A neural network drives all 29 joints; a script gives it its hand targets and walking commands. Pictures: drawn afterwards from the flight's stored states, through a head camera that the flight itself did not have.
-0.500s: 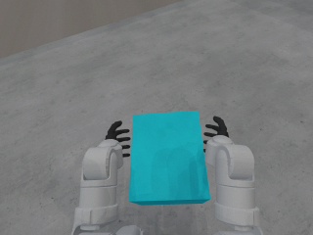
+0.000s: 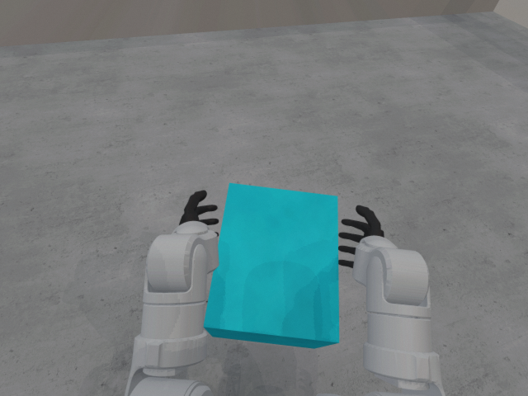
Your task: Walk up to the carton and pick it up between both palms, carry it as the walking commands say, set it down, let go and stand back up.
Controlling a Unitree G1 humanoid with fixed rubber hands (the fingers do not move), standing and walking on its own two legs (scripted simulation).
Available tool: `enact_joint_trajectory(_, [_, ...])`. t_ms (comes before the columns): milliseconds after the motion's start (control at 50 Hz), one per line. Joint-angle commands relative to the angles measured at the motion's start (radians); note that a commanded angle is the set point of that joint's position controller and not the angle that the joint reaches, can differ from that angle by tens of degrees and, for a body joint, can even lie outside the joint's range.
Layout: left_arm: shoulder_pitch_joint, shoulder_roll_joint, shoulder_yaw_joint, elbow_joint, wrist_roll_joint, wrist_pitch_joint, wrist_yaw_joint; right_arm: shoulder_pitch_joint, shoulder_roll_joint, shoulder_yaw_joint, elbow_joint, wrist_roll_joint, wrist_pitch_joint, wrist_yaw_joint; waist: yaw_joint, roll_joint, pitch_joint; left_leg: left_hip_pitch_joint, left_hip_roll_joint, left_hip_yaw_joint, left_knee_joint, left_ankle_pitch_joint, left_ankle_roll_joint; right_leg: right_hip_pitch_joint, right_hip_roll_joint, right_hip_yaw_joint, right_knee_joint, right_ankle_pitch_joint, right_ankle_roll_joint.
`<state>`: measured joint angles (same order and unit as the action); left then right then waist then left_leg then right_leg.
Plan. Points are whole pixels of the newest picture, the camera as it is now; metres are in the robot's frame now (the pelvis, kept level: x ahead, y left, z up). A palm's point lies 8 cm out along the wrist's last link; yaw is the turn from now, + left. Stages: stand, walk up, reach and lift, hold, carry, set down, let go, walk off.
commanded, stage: carry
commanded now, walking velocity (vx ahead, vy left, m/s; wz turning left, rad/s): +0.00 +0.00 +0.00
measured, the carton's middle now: (273, 268) +0.33 +0.03 -0.03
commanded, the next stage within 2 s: none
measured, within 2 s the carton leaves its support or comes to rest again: neither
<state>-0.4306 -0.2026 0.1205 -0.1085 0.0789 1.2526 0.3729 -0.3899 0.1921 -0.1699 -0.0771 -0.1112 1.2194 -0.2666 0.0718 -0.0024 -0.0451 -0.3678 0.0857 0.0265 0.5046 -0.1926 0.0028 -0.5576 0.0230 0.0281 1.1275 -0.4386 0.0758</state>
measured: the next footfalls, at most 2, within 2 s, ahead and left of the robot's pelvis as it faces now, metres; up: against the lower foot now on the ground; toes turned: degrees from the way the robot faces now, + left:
right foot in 0.16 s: -0.09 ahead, -0.15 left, +0.00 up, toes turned +8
left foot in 0.46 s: -0.12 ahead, +0.09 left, +0.00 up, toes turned -6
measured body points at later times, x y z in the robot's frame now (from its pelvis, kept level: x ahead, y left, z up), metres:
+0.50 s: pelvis -0.16 -0.05 -0.01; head -0.17 -0.05 +0.44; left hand +0.17 +0.06 +0.08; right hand +0.15 -0.20 +0.09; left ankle -0.16 +0.08 -0.74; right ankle -0.13 -0.15 -0.74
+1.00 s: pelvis -0.23 -0.04 -0.01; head -0.24 -0.04 +0.44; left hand +0.09 +0.08 +0.07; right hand +0.07 -0.19 +0.07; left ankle -0.16 +0.08 -0.74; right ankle -0.13 -0.15 -0.74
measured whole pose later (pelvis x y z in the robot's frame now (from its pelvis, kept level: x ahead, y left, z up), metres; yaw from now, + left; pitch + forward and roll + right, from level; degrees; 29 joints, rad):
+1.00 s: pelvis -0.23 -0.04 -0.01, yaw -2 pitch +2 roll +1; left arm -0.46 -0.21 0.20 0.06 0.14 1.21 0.32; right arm -0.47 0.22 -0.19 0.03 -0.07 1.25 -0.48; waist -0.01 0.00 -0.07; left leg -0.39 0.05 0.09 0.51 -0.20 0.00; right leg -0.44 -0.03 -0.08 0.49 -0.17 -0.02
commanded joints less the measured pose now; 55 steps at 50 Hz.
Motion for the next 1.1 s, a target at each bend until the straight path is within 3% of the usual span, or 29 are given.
enact_joint_trajectory(0, [-0.495,-1.032,-0.623,0.000,-0.407,-0.014,-0.468,-0.480,0.995,0.540,-0.089,0.362,-0.015,0.386,-0.066,0.260,-0.369,0.388,0.155,-0.094,-0.004,0.760,0.113,-0.032,-0.007,-0.062,-0.167,-0.089,0.035])
enact_joint_trajectory(40, [-0.452,-1.021,-0.598,0.044,-0.397,-0.011,-0.470,-0.492,0.986,0.551,-0.068,0.356,-0.003,0.379,-0.081,0.166,-0.460,0.436,0.221,-0.184,-0.049,0.541,0.144,0.073,0.010,-0.091,-0.341,-0.154,0.015])
enact_joint_trajectory(60, [-0.408,-1.038,-0.577,0.069,-0.362,-0.008,-0.473,-0.489,0.957,0.538,-0.097,0.342,-0.009,0.384,-0.082,0.266,-0.403,0.393,0.187,-0.172,-0.077,0.436,0.118,0.093,0.004,-0.088,-0.418,-0.081,0.017])
enact_joint_trajectory(80, [-0.400,-1.046,-0.576,0.103,-0.386,-0.005,-0.483,-0.466,0.960,0.554,-0.022,0.339,0.001,0.380,-0.075,0.212,-0.424,0.400,0.175,-0.173,-0.050,0.433,0.128,0.150,0.002,-0.104,-0.581,-0.059,0.000])
enact_joint_trajectory(120, [-0.419,-1.064,-0.579,0.070,-0.390,-0.008,-0.489,-0.464,1.013,0.559,-0.045,0.368,0.001,0.385,-0.078,0.264,-0.394,0.299,0.124,-0.152,-0.029,0.345,0.076,0.348,-0.011,-0.096,-0.795,0.143,0.007])
enact_joint_trajectory(160, [-0.439,-1.073,-0.555,0.090,-0.383,-0.012,-0.507,-0.475,0.995,0.598,-0.002,0.366,0.004,0.389,-0.081,0.040,-0.379,0.057,0.077,-0.085,-0.024,0.015,-0.008,0.521,-0.160,0.021,-0.826,0.059,-0.036])
enact_joint_trajectory(180, [-0.423,-1.081,-0.555,0.120,-0.346,-0.033,-0.504,-0.540,1.003,0.599,-0.027,0.375,0.002,0.395,-0.073,-0.168,-0.290,-0.107,-0.005,0.040,0.007,-0.097,-0.068,0.477,-0.361,0.238,-0.789,0.344,-0.134])
enact_joint_trajectory(200, [-0.462,-1.145,-0.530,0.119,-0.346,-0.062,-0.502,-0.658,1.045,0.636,-0.095,0.419,0.002,0.403,-0.064,-0.288,-0.254,0.071,0.014,0.022,0.232,-0.235,-0.054,0.173,-0.410,0.235,-0.823,0.202,-0.226])
enact_joint_trajectory(240, [-0.523,-1.119,-0.538,0.031,-0.374,-0.051,-0.515,-0.719,1.129,0.695,-0.082,0.490,-0.011,0.405,-0.070,-0.105,-0.211,-0.079,-0.029,0.035,0.309,-0.214,-0.056,0.285,-0.311,0.114,-0.855,0.228,-0.168])
enact_joint_trajectory(320, [-0.594,-1.046,-0.490,-0.059,-0.364,-0.073,-0.496,-0.742,1.120,0.689,-0.070,0.526,0.005,0.391,-0.060,-0.199,-0.270,-0.124,-0.057,0.020,0.250,-0.158,-0.075,0.450,-0.201,0.034,-0.773,0.409,-0.168])
enact_joint_trajectory(340, [-0.531,-1.005,-0.476,-0.038,-0.339,-0.069,-0.490,-0.702,1.090,0.653,-0.031,0.522,0.013,0.393,-0.055,-0.175,-0.273,-0.117,-0.079,0.056,0.260,-0.195,-0.062,0.474,-0.225,0.040,-0.731,0.551,-0.172])
enact_joint_trajectory(360, [-0.541,-1.018,-0.478,-0.039,-0.324,-0.074,-0.479,-0.723,1.093,0.648,-0.036,0.510,0.019,0.394,-0.052,-0.258,-0.296,-0.058,-0.065,0.018,0.204,-0.195,-0.057,0.451,-0.233,0.020,-0.715,0.503,-0.184])
enact_joint_trajectory(420, [-0.467,-1.000,-0.470,0.054,-0.288,-0.057,-0.475,-0.602,1.062,0.602,0.080,0.472,0.038,0.395,-0.059,-0.143,-0.384,0.091,-0.070,0.061,-0.105,-0.013,-0.048,0.521,-0.251,0.051,-0.606,0.771,-0.184])
enact_joint_trajectory(480, [-0.478,-1.035,-0.486,0.087,-0.300,-0.059,-0.476,-0.539,1.049,0.547,0.157,0.420,0.040,0.408,-0.044,-0.076,-0.471,0.390,0.068,-0.057,-0.088,0.277,-0.015,0.329,-0.197,0.053,-0.573,0.657,-0.125])
enact_joint_trajectory(500, [-0.499,-1.054,-0.500,0.095,-0.304,-0.056,-0.482,-0.575,1.029,0.535,0.153,0.407,0.019,0.406,-0.040,0.139,-0.414,0.341,0.105,-0.076,-0.035,0.390,0.011,0.302,-0.154,0.010,-0.630,0.464,-0.107])
enact_joint_trajectory(520, [-0.600,-1.053,-0.546,-0.005,-0.316,-0.057,-0.490,-0.500,1.083,0.530,0.236,0.385,0.019,0.409,-0.047,0.231,-0.434,0.276,0.087,-0.072,-0.050,0.331,0.012,0.363,-0.164,0.028,-0.659,0.382,-0.112])
enact_joint_trajectory(560, [-0.670,-1.098,-0.577,0.024,-0.374,-0.050,-0.503,-0.588,1.093,0.518,0.156,0.383,0.008,0.412,-0.053,0.098,-0.337,0.143,0.070,-0.036,-0.121,-0.080,-0.010,0.358,-0.136,0.018,-0.693,0.208,-0.107])
enact_joint_trajectory(600, [-0.682,-1.094,-0.597,0.027,-0.421,-0.052,-0.515,-0.576,1.051,0.514,0.115,0.376,0.000,0.406,-0.063,0.075,-0.234,0.030,0.067,-0.069,-0.182,-0.321,-0.006,0.282,-0.129,0.033,-0.733,0.092,-0.107])
enact_joint_trajectory(700, [-0.637,-1.107,-0.552,0.114,-0.432,-0.036,-0.524,-0.668,1.075,0.565,0.059,0.383,-0.009,0.382,-0.071,0.004,-0.247,0.138,0.030,-0.033,-0.071,-0.289,-0.002,0.099,-0.164,0.104,-0.837,-0.148,-0.111])
enact_joint_trajectory(800, [-0.567,-1.086,-0.434,0.232,-0.369,-0.043,-0.532,-0.724,1.080,0.578,0.048,0.394,-0.029,0.370,-0.050,-0.115,-0.344,0.132,-0.021,0.046,0.010,-0.118,0.008,0.233,-0.165,0.054,-0.801,-0.047,-0.110])
enact_joint_trajectory(840, [-0.637,-1.104,-0.469,0.152,-0.400,-0.037,-0.532,-0.675,1.074,0.591,0.057,0.417,-0.022,0.374,-0.048,-0.040,-0.365,0.107,0.037,-0.041,-0.066,-0.045,0.009,0.279,-0.156,0.013,-0.740,0.134,-0.108])
enact_joint_trajectory(880, [-0.590,-1.057,-0.411,0.206,-0.335,-0.050,-0.526,-0.704,1.063,0.569,0.074,0.399,-0.022,0.381,-0.048,-0.075,-0.354,0.063,0.003,-0.006,-0.070,-0.298,0.001,0.254,-0.159,0.068,-0.815,-0.153,-0.115])
enact_joint_trajectory(920, [-0.671,-1.050,-0.457,0.134,-0.362,-0.051,-0.521,-0.713,1.106,0.576,0.079,0.434,-0.014,0.391,-0.051,0.008,-0.205,-0.079,0.021,-0.069,-0.150,-0.484,0.015,0.197,-0.168,0.086,-0.823,-0.277,-0.119])
enact_joint_trajectory(960, [-0.663,-1.054,-0.470,0.059,-0.357,-0.057,-0.504,-0.724,1.127,0.566,0.063,0.446,-0.008,0.390,-0.054,0.042,-0.297,0.000,0.049,-0.059,-0.128,-0.172,0.010,0.315,-0.157,0.023,-0.701,0.133,-0.099])
enact_joint_trajectory(980, [-0.673,-1.069,-0.489,0.045,-0.400,-0.050,-0.502,-0.701,1.102,0.583,0.055,0.469,-0.005,0.388,-0.045,-0.031,-0.346,0.030,0.053,-0.057,-0.086,-0.033,0.003,0.354,-0.160,0.010,-0.684,0.244,-0.098])
enact_joint_trajectory(1000, [-0.674,-1.089,-0.475,0.061,-0.364,-0.051,-0.495,-0.688,1.133,0.569,0.110,0.454,0.001,0.394,-0.048,0.033,-0.396,0.076,0.048,-0.041,-0.073,0.078,-0.004,0.372,-0.186,0.016,-0.661,0.340,-0.106])
enact_joint_trajectory(1040, [-0.652,-1.061,-0.444,0.157,-0.341,-0.053,-0.498,-0.669,1.022,0.495,0.175,0.403,-0.007,0.402,-0.053,0.126,-0.338,-0.022,0.069,-0.111,-0.211,-0.409,0.010,0.314,-0.110,-0.022,-0.680,0.025,-0.098])
enact_joint_trajectory(1060, [-0.608,-1.010,-0.448,0.137,-0.333,-0.055,-0.497,-0.619,1.038,0.509,0.225,0.392,0.004,0.402,-0.048,0.050,-0.321,-0.083,0.090,-0.120,-0.227,-0.562,0.012,0.319,-0.096,-0.011,-0.699,-0.116,-0.115])
enact_joint_trajectory(1080, [-0.662,-1.016,-0.449,0.110,-0.338,-0.062,-0.500,-0.599,1.086,0.488,0.261,0.393,0.012,0.404,-0.053,0.089,-0.275,-0.136,0.087,-0.130,-0.234,-0.620,0.024,0.328,-0.098,-0.014,-0.658,-0.115,-0.102])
